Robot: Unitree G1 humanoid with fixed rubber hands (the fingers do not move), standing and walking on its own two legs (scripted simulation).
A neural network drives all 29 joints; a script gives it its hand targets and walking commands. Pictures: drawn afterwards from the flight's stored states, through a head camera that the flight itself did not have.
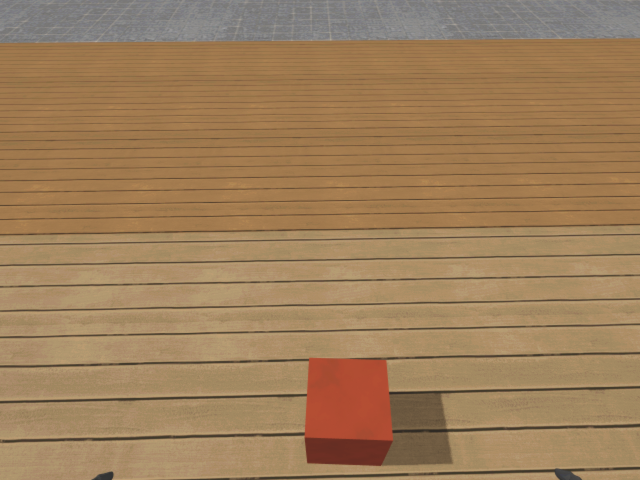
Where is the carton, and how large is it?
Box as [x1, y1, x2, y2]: [305, 358, 392, 465]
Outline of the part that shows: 309,358 305,420 305,446 307,462 380,465 392,441 385,360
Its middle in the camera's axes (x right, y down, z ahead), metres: +0.07 +0.49 +1.08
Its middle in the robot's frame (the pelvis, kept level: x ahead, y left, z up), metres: +0.42 -0.05 -0.66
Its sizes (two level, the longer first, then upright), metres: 0.210 0.200 0.250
